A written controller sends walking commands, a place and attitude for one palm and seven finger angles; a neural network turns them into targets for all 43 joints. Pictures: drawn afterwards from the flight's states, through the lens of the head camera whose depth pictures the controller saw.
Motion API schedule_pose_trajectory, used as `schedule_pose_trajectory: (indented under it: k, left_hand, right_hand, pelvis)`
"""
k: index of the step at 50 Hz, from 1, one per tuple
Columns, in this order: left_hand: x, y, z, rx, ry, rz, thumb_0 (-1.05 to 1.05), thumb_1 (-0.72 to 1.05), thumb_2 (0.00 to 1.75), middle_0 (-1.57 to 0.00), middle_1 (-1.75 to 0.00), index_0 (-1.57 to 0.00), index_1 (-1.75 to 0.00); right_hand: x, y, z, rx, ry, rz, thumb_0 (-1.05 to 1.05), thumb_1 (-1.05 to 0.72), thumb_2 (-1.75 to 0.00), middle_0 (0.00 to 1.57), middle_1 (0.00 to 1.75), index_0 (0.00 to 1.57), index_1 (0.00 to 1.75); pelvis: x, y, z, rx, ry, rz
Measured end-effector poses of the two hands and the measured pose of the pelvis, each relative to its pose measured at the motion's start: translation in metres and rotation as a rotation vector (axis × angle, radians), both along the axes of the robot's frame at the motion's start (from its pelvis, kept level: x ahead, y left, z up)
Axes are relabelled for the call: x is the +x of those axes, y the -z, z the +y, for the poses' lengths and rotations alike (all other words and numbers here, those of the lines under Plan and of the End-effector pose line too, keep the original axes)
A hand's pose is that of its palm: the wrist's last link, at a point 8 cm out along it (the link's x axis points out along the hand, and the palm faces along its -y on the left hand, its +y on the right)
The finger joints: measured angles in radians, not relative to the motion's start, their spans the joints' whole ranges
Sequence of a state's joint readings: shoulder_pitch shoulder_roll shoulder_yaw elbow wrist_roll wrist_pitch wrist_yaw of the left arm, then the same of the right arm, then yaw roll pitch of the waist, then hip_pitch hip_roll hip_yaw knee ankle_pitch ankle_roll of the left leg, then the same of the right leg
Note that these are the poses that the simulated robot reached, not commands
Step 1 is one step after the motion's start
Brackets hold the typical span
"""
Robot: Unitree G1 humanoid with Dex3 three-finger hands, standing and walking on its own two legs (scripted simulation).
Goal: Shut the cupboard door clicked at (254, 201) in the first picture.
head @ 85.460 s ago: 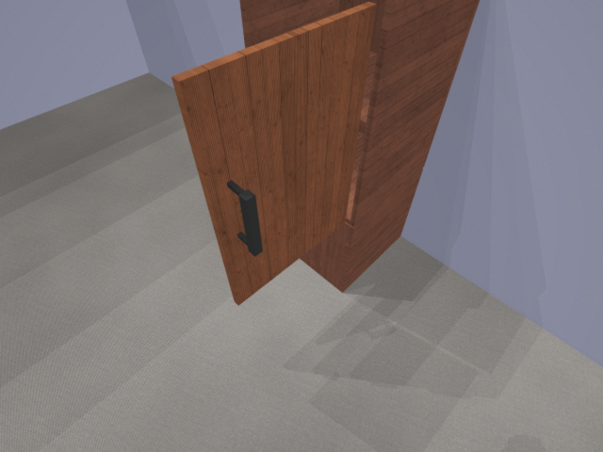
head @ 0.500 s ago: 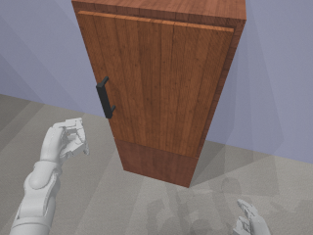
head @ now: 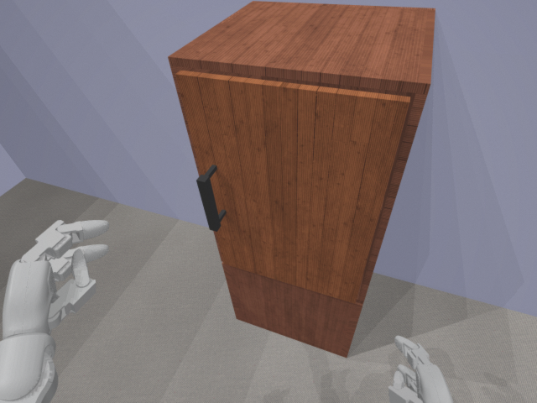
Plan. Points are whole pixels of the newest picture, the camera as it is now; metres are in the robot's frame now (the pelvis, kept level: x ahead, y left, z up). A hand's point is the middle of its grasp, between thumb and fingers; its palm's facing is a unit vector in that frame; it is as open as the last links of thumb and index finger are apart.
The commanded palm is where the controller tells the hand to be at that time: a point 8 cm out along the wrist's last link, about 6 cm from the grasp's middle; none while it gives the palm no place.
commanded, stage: draw the hand back to the body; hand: left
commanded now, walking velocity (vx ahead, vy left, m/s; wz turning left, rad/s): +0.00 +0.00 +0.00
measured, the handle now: (213, 198) +0.54 +0.20 -0.03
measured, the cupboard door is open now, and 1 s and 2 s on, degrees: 0 0 0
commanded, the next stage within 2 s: step back with the hand held close in 0.50 s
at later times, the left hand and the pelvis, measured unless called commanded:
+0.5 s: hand (70, 301) +0.18 +0.25 +0.16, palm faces +0.45 -0.80 -0.39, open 7.4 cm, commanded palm +0.13 +0.29 +0.17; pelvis -0.01 -0.01 +0.00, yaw -1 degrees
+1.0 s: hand (47, 303) +0.17 +0.27 +0.16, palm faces +0.41 -0.77 -0.49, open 7.4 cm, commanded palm +0.11 +0.31 +0.17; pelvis -0.03 +0.01 -0.01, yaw -1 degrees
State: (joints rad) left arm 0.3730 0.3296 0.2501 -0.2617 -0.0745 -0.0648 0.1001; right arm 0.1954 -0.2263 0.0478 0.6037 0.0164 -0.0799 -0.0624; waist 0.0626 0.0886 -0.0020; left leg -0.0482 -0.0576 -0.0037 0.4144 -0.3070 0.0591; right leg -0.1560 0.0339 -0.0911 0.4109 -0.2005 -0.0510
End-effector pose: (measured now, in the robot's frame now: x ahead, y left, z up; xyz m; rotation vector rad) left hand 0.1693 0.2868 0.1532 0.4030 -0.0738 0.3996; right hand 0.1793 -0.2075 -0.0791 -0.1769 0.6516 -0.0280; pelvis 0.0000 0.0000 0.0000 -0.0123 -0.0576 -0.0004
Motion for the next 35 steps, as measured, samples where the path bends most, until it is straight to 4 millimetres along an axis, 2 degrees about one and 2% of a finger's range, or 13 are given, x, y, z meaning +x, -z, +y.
schedule_pose_trajectory:
  k: [8, 12, 20, 32, 35]
  left_hand:
    - [-0.03, -0.026, 0.007, 0.088, -0.049, -0.057, 0.01, 0.89, 0.9, -0.39, -0.5, -0.39, -0.5]
    - [-0.039, -0.029, 0.008, 0.101, -0.07, -0.074, 0.01, 0.89, 0.9, -0.3, -0.4, -0.3, -0.41]
    - [-0.037, -0.016, 0.0, 0.057, -0.059, -0.056, 0.01, 0.89, 0.9, -0.22, -0.32, -0.23, -0.32]
    - [-0.035, -0.023, -0.007, 0.079, -0.032, -0.078, 0.01, 0.88, 0.9, -0.21, -0.3, -0.21, -0.3]
    - [-0.034, -0.029, -0.002, 0.122, -0.039, -0.098, 0.01, 0.88, 0.9, -0.21, -0.3, -0.21, -0.3]
  right_hand:
    - [-0.007, 0.002, -0.009, -0.002, 0.013, -0.001, 0.01, -0.9, -0.9, 0.2, 0.3, 0.2, 0.3]
    - [-0.011, 0.003, -0.014, -0.007, 0.018, -0.002, 0.01, -0.9, -0.9, 0.2, 0.3, 0.2, 0.3]
    - [-0.019, 0.003, -0.023, -0.019, 0.038, -0.004, 0.01, -0.9, -0.9, 0.2, 0.3, 0.2, 0.3]
    - [-0.026, 0.002, -0.029, -0.011, 0.059, -0.015, 0.01, -0.9, -0.9, 0.2, 0.3, 0.2, 0.3]
    - [-0.028, 0.003, -0.03, -0.012, 0.057, -0.002, 0.01, -0.9, -0.9, 0.2, 0.3, 0.2, 0.3]
  pelvis:
    - [-0.003, 0.0, -0.004, 0.002, 0.002, -0.013]
    - [-0.007, 0.0, -0.006, 0.005, 0.001, -0.018]
    - [-0.013, 0.001, -0.01, 0.009, 0.005, -0.024]
    - [-0.015, 0.001, -0.015, 0.01, 0.015, -0.03]
    - [-0.017, 0.002, -0.014, 0.0, 0.002, -0.003]
